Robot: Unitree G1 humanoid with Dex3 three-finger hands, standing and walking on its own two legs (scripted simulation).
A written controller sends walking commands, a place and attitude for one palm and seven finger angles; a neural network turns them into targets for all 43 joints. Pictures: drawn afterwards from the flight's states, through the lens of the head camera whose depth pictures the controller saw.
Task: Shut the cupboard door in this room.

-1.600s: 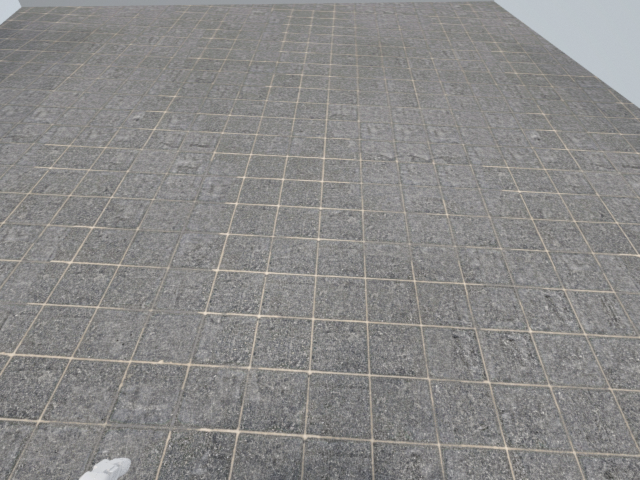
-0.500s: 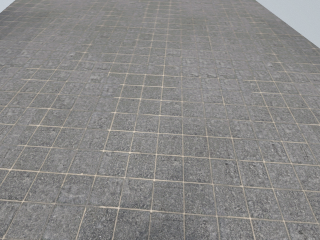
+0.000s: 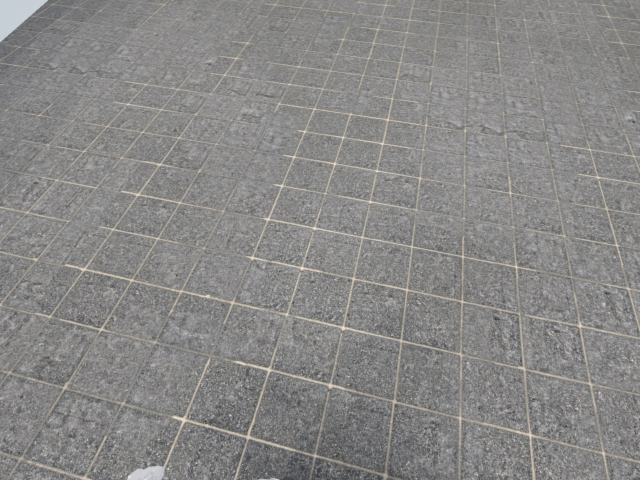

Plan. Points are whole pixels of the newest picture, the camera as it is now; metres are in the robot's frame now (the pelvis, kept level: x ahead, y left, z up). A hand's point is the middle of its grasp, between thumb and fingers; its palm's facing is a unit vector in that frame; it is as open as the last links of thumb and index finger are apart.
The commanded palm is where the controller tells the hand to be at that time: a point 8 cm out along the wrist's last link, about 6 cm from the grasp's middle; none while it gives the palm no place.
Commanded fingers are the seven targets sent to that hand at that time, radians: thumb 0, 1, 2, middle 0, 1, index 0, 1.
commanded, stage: turn or walk to find it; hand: left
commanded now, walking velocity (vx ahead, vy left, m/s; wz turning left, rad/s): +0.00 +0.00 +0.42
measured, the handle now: out of the picture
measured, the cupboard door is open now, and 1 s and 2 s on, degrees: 82 82 82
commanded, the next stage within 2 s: none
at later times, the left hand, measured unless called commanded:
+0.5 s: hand out of the picture -0.06 +0.19 -0.19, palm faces +0.30 -0.93 -0.22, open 7.4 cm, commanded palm none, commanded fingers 0.00 0.90 0.90 -0.20 -0.30 -0.20 -0.30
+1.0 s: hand out of the picture -0.02 +0.21 -0.15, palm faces +0.42 -0.86 -0.28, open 7.4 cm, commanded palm none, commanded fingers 0.00 0.90 0.90 -0.20 -0.30 -0.20 -0.30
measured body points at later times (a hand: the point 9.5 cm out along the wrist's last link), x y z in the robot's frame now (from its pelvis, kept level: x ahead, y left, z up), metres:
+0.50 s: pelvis -0.02 +0.00 -0.01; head +0.01 +0.03 +0.43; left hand -0.08 +0.24 -0.17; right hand +0.14 -0.23 -0.15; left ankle -0.06 +0.10 -0.74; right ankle -0.04 -0.13 -0.74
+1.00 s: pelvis -0.04 -0.02 +0.00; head -0.01 -0.03 +0.44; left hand -0.04 +0.25 -0.13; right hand +0.10 -0.23 -0.16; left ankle -0.06 +0.10 -0.74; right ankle +0.00 -0.12 -0.74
